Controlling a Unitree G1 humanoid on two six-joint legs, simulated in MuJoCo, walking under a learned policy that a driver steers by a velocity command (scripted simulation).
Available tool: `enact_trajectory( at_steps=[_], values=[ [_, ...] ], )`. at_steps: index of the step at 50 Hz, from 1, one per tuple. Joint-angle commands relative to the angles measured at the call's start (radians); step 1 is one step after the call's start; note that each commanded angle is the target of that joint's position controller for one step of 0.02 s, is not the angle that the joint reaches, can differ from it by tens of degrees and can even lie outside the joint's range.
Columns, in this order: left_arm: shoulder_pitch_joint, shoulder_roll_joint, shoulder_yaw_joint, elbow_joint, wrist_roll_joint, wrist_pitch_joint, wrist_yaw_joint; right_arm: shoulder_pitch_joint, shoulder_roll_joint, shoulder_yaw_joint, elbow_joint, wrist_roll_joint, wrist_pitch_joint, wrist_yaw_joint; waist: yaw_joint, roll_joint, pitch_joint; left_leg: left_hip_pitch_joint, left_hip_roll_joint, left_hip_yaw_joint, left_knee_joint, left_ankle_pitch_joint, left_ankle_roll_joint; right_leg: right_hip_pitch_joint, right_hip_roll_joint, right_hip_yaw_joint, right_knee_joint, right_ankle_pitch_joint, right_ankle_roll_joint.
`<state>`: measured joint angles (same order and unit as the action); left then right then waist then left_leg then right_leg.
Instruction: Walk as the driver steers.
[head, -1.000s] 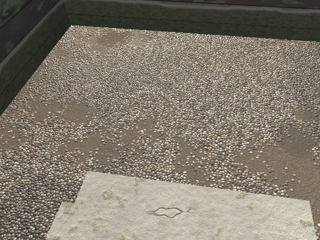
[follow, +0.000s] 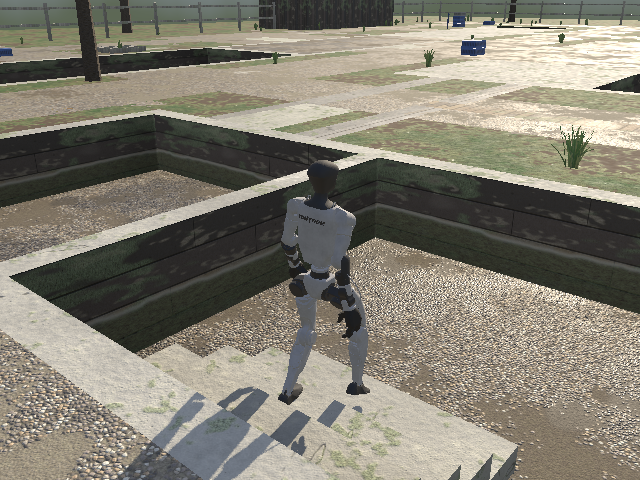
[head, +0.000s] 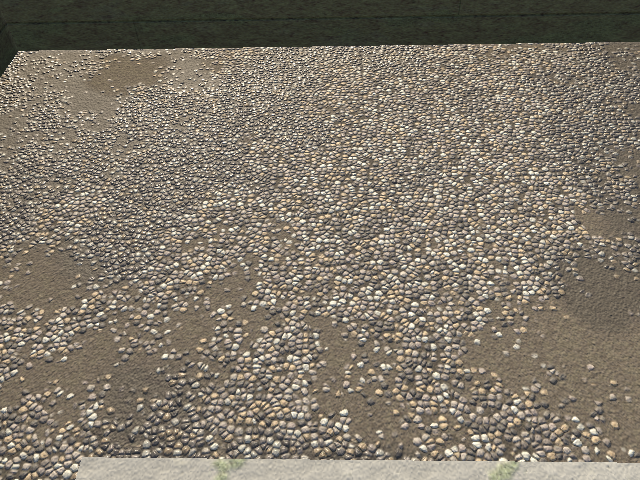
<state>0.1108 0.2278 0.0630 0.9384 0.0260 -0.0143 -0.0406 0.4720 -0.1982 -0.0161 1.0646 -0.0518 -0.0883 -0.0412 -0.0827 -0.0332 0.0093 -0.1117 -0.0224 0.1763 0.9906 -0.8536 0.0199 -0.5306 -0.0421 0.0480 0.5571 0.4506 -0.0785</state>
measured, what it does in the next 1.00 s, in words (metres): goes down, turning right: right foot 0.18 m lower, then left foot 0.18 m lower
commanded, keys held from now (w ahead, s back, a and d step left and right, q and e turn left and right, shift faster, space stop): w+e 0.44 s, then w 0.56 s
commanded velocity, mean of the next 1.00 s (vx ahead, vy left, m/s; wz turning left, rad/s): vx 0.50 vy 0.00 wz -0.35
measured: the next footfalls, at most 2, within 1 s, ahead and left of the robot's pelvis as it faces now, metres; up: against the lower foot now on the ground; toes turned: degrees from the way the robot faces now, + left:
right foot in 0.08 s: +0.20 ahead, -0.10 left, -0.18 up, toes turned -5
left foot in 0.66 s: +0.58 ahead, +0.05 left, -0.35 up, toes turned -21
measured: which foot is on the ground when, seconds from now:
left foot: down 0.00-0.08, up 0.10-0.64, down 0.66-1.00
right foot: up 0.00-0.06, down 0.08-0.68, up 0.70-1.00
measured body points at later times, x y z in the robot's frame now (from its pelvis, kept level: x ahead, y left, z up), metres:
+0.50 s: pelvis +0.28 -0.03 -0.12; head +0.27 -0.04 +0.33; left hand +0.27 +0.23 -0.26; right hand +0.38 -0.32 -0.23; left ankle +0.49 +0.09 -0.80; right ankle +0.16 -0.10 -0.82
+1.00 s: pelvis +0.58 -0.02 -0.27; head +0.59 -0.01 +0.18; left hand +0.78 +0.15 -0.40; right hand +0.38 -0.19 -0.39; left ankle +0.54 +0.06 -1.00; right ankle +0.66 -0.21 -0.92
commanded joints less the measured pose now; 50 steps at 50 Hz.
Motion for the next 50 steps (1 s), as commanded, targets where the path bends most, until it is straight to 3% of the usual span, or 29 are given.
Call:
enact_trajectory(
  at_steps=[1,3,4,5,6,7,8,10,11,12,14,15,17,19,24,28,31,33,34,35,36,37,38,40,41,42,45,46,50],
  values=[
    [-0.096,0.01,-0.012,-0.061,-0.014,-0.012,0.003,0.131,-0.08,-0.008,0.036,-0.007,0.031,-0.02,-0.053,0.06,0.208,-0.117,0.231,-0.179,-0.084,0.717,0.125,0.078,-0.023,-0.078,-0.143,-0.071,-0.022],
    [0.31,0.074,0.017,0.074,-0.01,-0.015,0.012,0.052,-0.148,-0.024,0.025,-0.005,0.036,-0.016,0.152,0.029,0.02,-0.127,0.185,-0.105,0.349,0.962,0.131,0.466,0.028,-0.132,-0.254,-0.076,-0.048],
    [0.419,0.129,0.038,0.111,0.014,-0.011,0.011,0.066,-0.153,-0.031,0.016,0.012,0.036,-0.012,0.204,-0.093,-0.02,-0.295,0.087,-0.028,0.73,0.581,0.103,0.671,0.016,-0.129,-0.228,-0.005,-0.08],
    [0.5,0.23,0.056,0.131,0.007,-0.008,0.007,0.167,-0.071,-0.027,-0.012,0.04,0.033,-0.01,0.141,-0.281,-0.166,-0.747,0.007,-0.051,1.154,-0.116,0.052,1.097,-0.189,0.082,0.243,0.52,-0.188],
    [0.54,0.235,0.059,0.108,-0.033,0.0,0.007,0.12,-0.127,-0.028,-0.074,0.07,0.019,-0.013,0.199,-0.209,-0.342,-0.878,0.053,-0.133,1.187,-0.017,0.035,1.182,-0.277,0.274,0.213,0.446,-0.275],
    [0.482,0.226,0.06,0.08,-0.041,0.009,0.029,-0.048,-0.143,-0.034,-0.145,0.058,0.022,-0.017,0.233,-0.152,-0.295,-1.022,0.048,-0.118,1.128,0.1,0.004,1.091,-0.326,0.408,-0.009,0.058,-0.348],
    [0.388,0.196,0.046,0.058,-0.014,0.013,0.051,-0.12,-0.129,-0.029,-0.158,0.02,0.022,-0.008,0.19,-0.031,-0.14,-1.027,0.113,-0.186,0.899,0.257,0.006,0.866,-0.337,0.445,-0.135,-0.373,-0.336],
    [0.28,0.11,0.01,0.035,0.009,-0.016,0.055,-0.121,-0.133,-0.04,-0.142,-0.004,0.052,-0.003,0.089,0.065,0.0,-0.811,0.156,-0.24,0.575,0.454,-0.01,0.437,-0.272,0.416,-0.126,-0.367,-0.282],
    [0.26,0.099,0.003,0.03,0.007,-0.032,0.05,-0.112,-0.099,-0.035,-0.128,-0.011,0.069,-0.003,0.062,0.039,0.04,-0.71,0.149,-0.236,0.495,0.462,-0.018,0.27,-0.228,0.396,-0.129,-0.346,-0.273],
    [0.206,0.115,0.005,0.015,-0.021,-0.046,0.058,-0.2,-0.074,-0.028,-0.18,-0.011,0.076,0.008,0.034,0.058,0.058,-0.55,0.136,-0.221,0.196,0.606,-0.049,0.107,-0.123,0.297,-0.221,-0.418,-0.237],
    [0.259,0.154,0.018,0.026,-0.012,-0.044,0.061,-0.112,-0.056,-0.032,-0.126,-0.026,0.087,0.033,0.027,-0.043,-0.024,-0.44,0.109,-0.184,0.143,0.727,-0.059,0.122,-0.103,0.283,-0.169,-0.253,-0.25],
    [0.276,0.159,0.022,0.021,0.001,-0.043,0.053,-0.049,-0.07,-0.038,-0.1,-0.009,0.092,0.04,0.017,-0.072,-0.063,-0.445,0.102,-0.183,0.213,0.839,-0.049,0.157,-0.105,0.291,-0.138,-0.237,-0.255],
    [0.362,0.093,0.012,0.047,-0.015,-0.043,0.052,-0.263,-0.144,-0.071,-0.172,0.011,0.083,0.043,0.083,0.009,0.025,-0.698,0.144,-0.274,0.097,1.002,-0.04,0.292,-0.088,0.381,-0.085,-0.55,-0.255],
    [0.437,0.086,0.007,0.041,-0.009,-0.047,0.06,-0.413,-0.149,-0.077,-0.222,-0.007,0.07,0.051,0.145,-0.001,0.066,-0.861,0.141,-0.301,-0.01,0.986,-0.036,0.404,-0.089,0.478,-0.065,-0.744,-0.265],
    [0.349,0.087,-0.003,-0.016,-0.001,-0.061,0.077,-0.437,-0.081,-0.058,-0.257,-0.016,0.053,0.082,0.132,0.006,0.045,-0.512,0.054,-0.263,-0.25,1.29,-0.025,0.127,0.02,0.41,0.089,-0.925,-0.211],
    [0.39,0.091,-0.008,-0.025,0.015,-0.049,0.088,-0.518,-0.062,-0.039,-0.321,0.024,0.028,0.084,0.215,-0.073,0.116,-0.434,0.056,-0.275,-0.551,1.231,-0.023,0.21,0.06,0.381,0.202,-0.831,-0.164],
    [0.418,0.097,-0.008,0.004,0.029,-0.021,0.123,-0.373,-0.099,-0.057,-0.275,0.072,0.022,0.061,0.198,-0.053,0.13,-0.273,0.131,-0.306,-0.724,1.23,-0.017,0.263,0.047,0.378,0.402,-0.694,-0.143],
    [0.456,0.122,0.001,0.035,0.02,-0.013,0.103,-0.046,-0.152,-0.086,-0.161,0.053,0.029,0.05,0.047,0.083,-0.003,0.104,0.135,-0.254,-0.785,1.253,-0.001,0.158,0.119,0.243,0.854,-0.77,-0.12],
    [0.479,0.077,0.006,0.056,0.0,-0.025,0.08,0.121,-0.187,-0.092,-0.111,0.033,0.036,0.056,-0.005,0.179,-0.101,0.366,0.176,-0.281,-0.568,1.335,0.001,-0.053,0.231,0.13,1.21,-1.216,-0.08],
    [0.605,0.046,0.004,0.042,-0.042,-0.035,0.081,0.174,-0.207,-0.082,-0.1,0.009,0.032,0.073,0.077,0.29,-0.208,0.596,0.293,-0.367,-0.21,1.616,0.019,-0.313,0.22,0.106,1.53,-1.387,-0.047],
    [0.589,0.082,-0.006,0.006,-0.05,-0.037,0.093,0.177,-0.255,-0.1,-0.102,0.045,0.035,0.086,0.065,0.366,-0.283,0.605,0.399,-0.579,-0.295,1.337,0.092,-0.466,0.17,0.065,1.651,-1.25,-0.037],
    [0.46,0.096,-0.013,-0.036,-0.03,-0.034,0.093,0.096,-0.276,-0.111,-0.122,0.063,0.037,0.074,0.044,0.398,-0.244,0.5,0.47,-0.789,-0.553,0.7,0.248,-0.622,0.152,-0.015,1.63,-1.125,-0.01],
    [0.252,0.137,-0.001,-0.042,0.019,-0.019,0.083,0.015,-0.147,-0.079,-0.158,0.057,0.034,0.059,0.013,0.135,-0.075,0.261,0.401,-0.716,-0.663,0.391,0.252,-0.617,0.08,0.015,1.464,-0.977,-0.022],
    [0.194,0.094,0.001,-0.034,0.026,0.001,0.055,0.012,-0.117,-0.049,-0.136,0.0,0.014,0.056,0.07,0.094,0.078,-0.102,0.378,-0.723,-0.647,0.596,0.251,-0.455,0.034,0.083,1.212,-0.922,-0.023],
    [0.174,0.075,0.0,-0.029,0.023,0.001,0.039,-0.028,-0.085,-0.036,-0.126,0.007,-0.006,0.053,0.114,0.057,0.138,-0.21,0.281,-0.593,-0.637,0.664,0.175,-0.398,0.013,0.132,0.951,-0.713,-0.018],
    [0.129,0.044,-0.011,-0.045,0.013,0.003,0.026,-0.064,-0.094,-0.036,-0.12,0.024,-0.02,0.044,0.145,0.116,0.155,-0.35,0.209,-0.478,-0.716,0.691,0.134,-0.256,0.01,0.062,0.699,-0.594,0.015],
    [0.137,0.007,-0.017,-0.014,0.052,0.017,0.008,0.035,-0.127,-0.042,-0.095,0.038,-0.006,0.036,0.126,0.199,0.021,-0.204,0.225,-0.465,-0.674,1.071,0.195,-0.147,-0.005,-0.008,0.549,-0.461,0.05],
    [0.16,0.012,-0.015,-0.013,0.037,0.021,0.004,0.064,-0.118,-0.042,-0.086,0.039,0.0,0.038,0.138,0.193,-0.004,-0.138,0.246,-0.485,-0.647,1.118,0.203,-0.178,-0.024,0.024,0.577,-0.4,0.031],
    [-0.09,0.064,0.004,-0.058,0.018,-0.005,-0.007,0.187,-0.092,-0.038,-0.055,0.031,-0.008,0.024,0.045,0.065,0.077,0.117,0.176,-0.472,-0.593,0.765,0.187,-0.442,-0.036,0.026,0.37,-0.247,0.011]
  ],
)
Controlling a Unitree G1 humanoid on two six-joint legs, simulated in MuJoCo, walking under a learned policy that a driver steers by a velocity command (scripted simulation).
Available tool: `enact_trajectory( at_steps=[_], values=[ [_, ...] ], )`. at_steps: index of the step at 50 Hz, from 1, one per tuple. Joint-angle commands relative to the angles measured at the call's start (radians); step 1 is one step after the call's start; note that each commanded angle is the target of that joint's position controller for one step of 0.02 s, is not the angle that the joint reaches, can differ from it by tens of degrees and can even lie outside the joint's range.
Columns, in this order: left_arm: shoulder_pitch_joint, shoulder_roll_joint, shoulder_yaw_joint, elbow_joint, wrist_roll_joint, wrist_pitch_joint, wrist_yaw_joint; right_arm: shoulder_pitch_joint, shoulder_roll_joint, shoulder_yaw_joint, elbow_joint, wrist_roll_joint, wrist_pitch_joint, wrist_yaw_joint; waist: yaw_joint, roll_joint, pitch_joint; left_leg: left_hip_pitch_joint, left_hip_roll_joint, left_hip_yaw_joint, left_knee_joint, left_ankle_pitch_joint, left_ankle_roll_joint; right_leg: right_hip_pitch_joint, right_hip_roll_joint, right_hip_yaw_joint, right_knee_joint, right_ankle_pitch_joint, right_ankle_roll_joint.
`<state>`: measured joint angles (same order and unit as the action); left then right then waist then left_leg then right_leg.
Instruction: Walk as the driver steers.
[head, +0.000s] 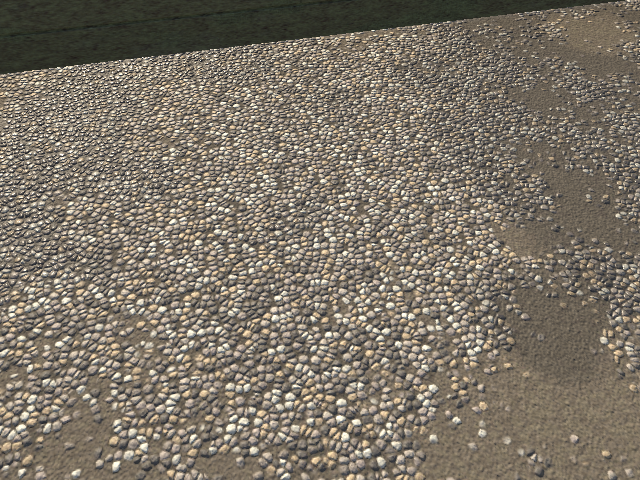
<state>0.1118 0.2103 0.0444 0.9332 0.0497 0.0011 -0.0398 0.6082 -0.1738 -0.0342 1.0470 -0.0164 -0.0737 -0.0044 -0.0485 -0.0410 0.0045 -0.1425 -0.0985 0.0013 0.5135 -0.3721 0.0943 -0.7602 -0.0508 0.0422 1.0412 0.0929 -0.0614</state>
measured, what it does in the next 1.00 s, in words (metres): goes down: right foot 0.18 m lower, then left foot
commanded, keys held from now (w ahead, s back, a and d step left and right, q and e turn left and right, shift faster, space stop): w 0.12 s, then no key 0.88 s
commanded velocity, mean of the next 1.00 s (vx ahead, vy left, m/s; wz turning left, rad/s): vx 0.18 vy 0.00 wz -0.01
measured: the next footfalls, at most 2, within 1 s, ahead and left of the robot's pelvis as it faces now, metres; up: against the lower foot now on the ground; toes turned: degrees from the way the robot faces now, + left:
right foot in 0.32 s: +0.38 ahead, -0.12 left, -0.18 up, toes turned -3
left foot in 0.66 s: +0.47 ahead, +0.07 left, -0.18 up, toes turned -1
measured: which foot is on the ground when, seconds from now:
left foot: down 0.00-0.32, up 0.34-0.64, down 0.66-1.00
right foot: up 0.00-0.30, down 0.32-1.00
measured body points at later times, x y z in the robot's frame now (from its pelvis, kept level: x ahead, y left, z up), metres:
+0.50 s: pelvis +0.30 -0.05 -0.17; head +0.36 -0.06 +0.28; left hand +0.34 +0.18 -0.32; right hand +0.29 -0.28 -0.33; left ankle +0.28 +0.08 -0.79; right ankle +0.34 -0.12 -0.91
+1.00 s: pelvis +0.39 -0.01 -0.17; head +0.39 -0.01 +0.28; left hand +0.34 +0.20 -0.33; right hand +0.43 -0.24 -0.32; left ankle +0.43 +0.07 -0.91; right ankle +0.34 -0.12 -0.91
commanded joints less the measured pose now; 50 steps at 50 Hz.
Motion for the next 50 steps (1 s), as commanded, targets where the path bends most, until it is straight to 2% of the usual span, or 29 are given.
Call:
enact_trajectory(
  at_steps=[1,4,6,8,10,12,14,15,16,17,18,19,20,21,22,23,24,26,28,30,32,33,34,35,36,38,40,43,50],
  values=[
    [-0.173,0.078,0.024,-0.07,-0.001,-0.031,-0.011,0.094,-0.107,-0.019,-0.026,-0.012,-0.025,-0.017,-0.032,0.091,0.108,0.182,0.261,-0.324,-0.111,0.249,0.122,-0.252,-0.023,0.024,-0.149,0.12,-0.001],
    [-0.306,0.044,0.01,-0.116,-0.003,-0.054,-0.021,0.087,-0.118,-0.021,-0.036,-0.031,-0.032,-0.03,-0.077,0.077,0.133,0.081,0.227,-0.287,-0.084,0.154,0.124,-0.136,0.0,-0.035,-0.352,0.26,0.02],
    [-0.291,0.027,0.006,-0.117,-0.003,-0.052,-0.032,0.049,-0.104,-0.015,-0.043,-0.027,-0.03,-0.019,-0.077,0.086,0.127,-0.003,0.218,-0.279,-0.045,0.145,0.128,0.006,-0.003,-0.04,-0.373,0.342,0.013],
    [-0.324,0.04,0.005,-0.143,-0.008,-0.058,-0.028,0.076,-0.088,-0.008,-0.03,-0.023,-0.033,-0.014,-0.11,0.084,0.165,0.021,0.201,-0.262,0.014,0.222,0.11,0.03,0.01,-0.053,-0.448,0.343,0.009],
    [-0.338,0.02,-0.008,-0.156,-0.023,-0.073,-0.02,0.077,-0.064,0.003,-0.016,-0.026,-0.024,-0.018,-0.141,0.067,0.174,-0.007,0.148,-0.193,0.096,0.273,0.065,0.171,0.031,-0.089,-0.579,0.382,0.021],
    [-0.244,0.011,-0.014,-0.119,-0.033,-0.078,-0.009,0.076,-0.046,0.011,0.003,-0.03,-0.005,-0.035,-0.129,0.072,0.152,0.038,0.127,-0.17,0.242,0.314,0.046,0.297,0.017,-0.071,-0.704,0.421,0.029],
    [-0.028,0.041,-0.003,-0.035,-0.028,-0.081,0.012,0.08,-0.063,0.013,0.027,-0.051,0.019,-0.048,-0.057,0.042,0.074,0.093,0.11,-0.16,0.521,0.369,0.053,0.447,-0.008,-0.049,-0.843,0.501,0.008],
    [0.15,0.058,0.007,0.028,-0.011,-0.082,0.025,0.052,-0.089,0.006,0.028,-0.036,0.028,-0.048,0.042,0.004,0.026,0.022,0.085,-0.11,0.743,0.353,0.047,0.65,-0.022,-0.086,-0.977,0.636,0.012],
    [0.307,0.106,0.025,0.085,0.002,-0.077,0.025,0.052,-0.104,-0.01,0.036,-0.004,0.031,-0.039,0.101,-0.093,-0.078,-0.22,0.021,-0.042,0.99,-0.174,0.027,1.014,-0.1,-0.051,-0.879,0.797,0.012],
    [0.45,0.202,0.037,0.109,-0.002,-0.08,0.014,0.168,-0.08,-0.024,0.051,0.054,0.038,-0.056,0.098,-0.153,-0.234,-0.534,-0.079,-0.03,1.412,-0.717,-0.028,1.388,-0.296,0.06,-0.392,1.537,-0.054],
    [0.439,0.217,0.041,0.091,-0.043,-0.081,0.009,0.183,-0.112,-0.012,0.014,0.101,0.032,-0.076,0.114,-0.169,-0.41,-0.794,-0.033,-0.111,1.523,-0.645,-0.044,1.619,-0.482,0.239,-0.259,1.639,-0.219],
    [0.381,0.127,0.019,0.045,-0.055,-0.072,0.016,0.081,-0.123,-0.004,-0.008,0.055,0.033,-0.07,0.129,-0.023,-0.383,-0.846,0.053,-0.1,1.356,-0.516,-0.039,1.479,-0.427,0.19,-0.381,1.215,-0.214],
    [0.277,0.119,0.018,0.029,-0.034,-0.074,0.045,-0.039,-0.095,0.005,-0.043,0.022,0.046,-0.055,0.112,-0.051,-0.318,-0.907,0.096,-0.067,1.346,-0.413,-0.05,1.333,-0.421,0.245,-0.471,0.774,-0.312],
    [0.189,0.081,0.004,-0.006,-0.028,-0.075,0.071,-0.079,-0.091,0.008,-0.049,-0.023,0.056,-0.032,0.065,0.024,-0.277,-0.782,0.129,-0.077,1.179,-0.218,-0.062,1.045,-0.41,0.288,-0.597,0.398,-0.335],
    [0.163,0.05,-0.01,-0.006,-0.037,-0.085,0.084,-0.131,-0.11,-0.009,-0.043,-0.069,0.067,-0.02,0.037,0.067,-0.179,-0.626,0.141,-0.094,1.05,-0.092,-0.068,0.77,-0.376,0.249,-0.669,0.433,-0.306],
    [0.157,0.043,-0.018,0.008,-0.028,-0.089,0.079,-0.15,-0.081,-0.006,-0.047,-0.06,0.082,-0.008,0.002,0.074,-0.085,-0.449,0.146,-0.073,0.835,0.009,-0.078,0.508,-0.295,0.142,-0.717,0.524,-0.273],
    [0.169,0.05,-0.017,0.032,-0.021,-0.093,0.072,-0.18,-0.039,-0.001,-0.065,-0.043,0.083,0.002,-0.019,0.043,-0.058,-0.372,0.145,-0.068,0.64,0.095,-0.093,0.435,-0.219,0.075,-0.729,0.528,-0.228],
    [0.156,0.036,-0.023,0.038,-0.028,-0.1,0.058,-0.158,0.014,0.019,-0.045,-0.019,0.071,0.003,-0.035,-0.066,-0.099,-0.202,0.119,-0.024,0.37,0.191,-0.088,0.402,-0.125,-0.019,-0.707,0.597,-0.171],
    [0.179,0.047,-0.019,0.042,-0.039,-0.103,0.043,-0.172,-0.008,0.018,-0.037,0.001,0.06,0.003,-0.023,-0.104,-0.129,-0.103,0.096,-0.012,0.266,0.279,-0.078,0.416,-0.117,-0.022,-0.692,0.538,-0.148],
    [0.206,0.043,-0.021,0.052,-0.047,-0.094,0.036,-0.234,-0.028,0.017,-0.046,-0.005,0.061,0.001,-0.015,-0.065,-0.1,-0.048,0.097,-0.009,0.211,0.31,-0.067,0.381,-0.137,0.015,-0.701,0.331,-0.127],
    [0.214,0.036,-0.025,0.055,-0.043,-0.076,0.038,-0.274,-0.043,0.019,-0.049,-0.023,0.055,0.004,-0.017,-0.031,-0.034,0.016,0.102,-0.013,0.094,0.328,-0.051,0.331,-0.126,0.044,-0.682,0.07,-0.095],
    [0.253,0.029,-0.029,0.063,-0.033,-0.07,0.039,-0.289,-0.057,0.02,-0.051,-0.031,0.046,0.003,-0.005,0.01,-0.002,0.049,0.134,-0.05,0.006,0.363,-0.044,0.314,-0.109,0.055,-0.659,-0.049,-0.067],
    [0.359,0.01,-0.031,0.082,-0.021,-0.068,0.04,-0.276,-0.111,0.013,-0.05,-0.033,0.032,-0.002,0.038,0.106,-0.007,0.125,0.247,-0.147,-0.02,0.62,-0.029,0.297,-0.057,0.031,-0.604,-0.229,-0.024],
    [0.51,-0.029,-0.039,0.115,-0.03,-0.06,0.046,-0.287,-0.139,0.006,-0.051,-0.017,0.033,-0.009,0.092,0.204,-0.052,0.14,0.358,-0.245,-0.029,0.721,0.033,0.321,0.003,-0.018,-0.578,-0.476,-0.006],
    [0.511,-0.025,-0.04,0.134,-0.041,-0.041,0.054,-0.33,-0.109,0.014,-0.057,0.0,0.04,-0.012,0.083,0.183,-0.037,0.012,0.351,-0.243,-0.071,0.572,0.053,0.429,0.017,-0.038,-0.595,-0.49,0.001],
    [0.434,0.008,-0.03,0.12,-0.032,-0.026,0.053,-0.393,-0.094,0.014,-0.065,0.0,0.048,-0.008,0.074,0.151,0.049,-0.113,0.264,-0.205,-0.122,0.328,0.005,0.487,0.019,-0.017,-0.626,-0.398,0.007],
    [0.42,0.011,-0.029,0.125,-0.026,-0.022,0.05,-0.381,-0.096,0.009,-0.05,0.005,0.052,-0.01,0.071,0.131,0.069,-0.111,0.228,-0.174,-0.128,0.271,-0.013,0.497,0.001,-0.005,-0.644,-0.361,0.007],
    [0.419,-0.004,-0.031,0.142,-0.028,-0.028,0.058,-0.365,-0.087,0.004,-0.036,0.01,0.05,-0.009,0.061,0.077,0.051,-0.059,0.216,-0.159,-0.109,0.33,-0.015,0.509,-0.013,0.002,-0.662,-0.333,0.011],
    [0.385,-0.018,-0.027,0.168,-0.03,-0.023,0.071,-0.342,-0.066,0.001,-0.001,0.007,0.05,-0.013,0.058,0.049,0.049,-0.054,0.199,-0.14,-0.109,0.358,-0.018,0.561,-0.025,0.003,-0.668,-0.317,0.013]
  ],
)
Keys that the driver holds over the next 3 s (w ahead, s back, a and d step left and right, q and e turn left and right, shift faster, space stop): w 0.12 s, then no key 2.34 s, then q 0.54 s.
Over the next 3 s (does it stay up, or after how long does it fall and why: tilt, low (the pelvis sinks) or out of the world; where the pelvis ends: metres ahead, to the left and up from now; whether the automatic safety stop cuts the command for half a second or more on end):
stays up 0.39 -0.01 -0.17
